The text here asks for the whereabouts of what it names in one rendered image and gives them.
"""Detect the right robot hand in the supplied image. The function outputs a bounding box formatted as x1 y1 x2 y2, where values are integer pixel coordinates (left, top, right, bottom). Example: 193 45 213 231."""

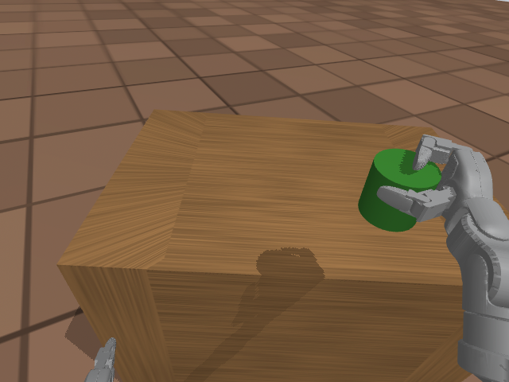
377 134 493 222

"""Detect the left robot hand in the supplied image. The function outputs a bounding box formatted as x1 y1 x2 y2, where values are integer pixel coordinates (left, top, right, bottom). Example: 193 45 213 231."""
84 337 116 382

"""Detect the right robot arm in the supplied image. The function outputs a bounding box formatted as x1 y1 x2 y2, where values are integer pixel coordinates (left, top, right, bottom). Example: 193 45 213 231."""
444 197 509 382

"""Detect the can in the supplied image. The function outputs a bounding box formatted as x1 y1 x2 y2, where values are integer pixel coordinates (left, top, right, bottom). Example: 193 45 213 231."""
358 149 441 232

